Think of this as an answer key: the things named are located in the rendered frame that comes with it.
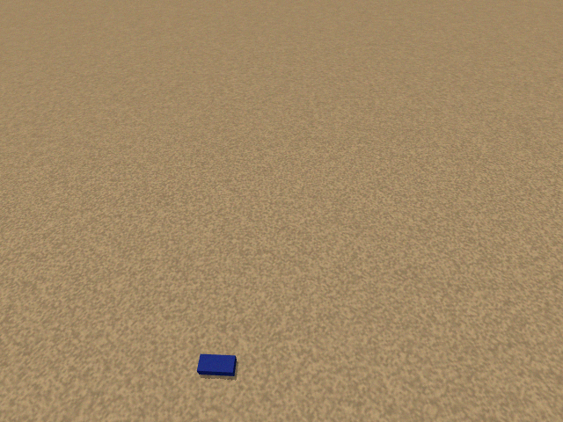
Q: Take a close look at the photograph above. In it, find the small box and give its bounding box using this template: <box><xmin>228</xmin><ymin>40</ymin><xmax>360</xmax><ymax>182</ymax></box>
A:
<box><xmin>197</xmin><ymin>354</ymin><xmax>237</xmax><ymax>376</ymax></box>

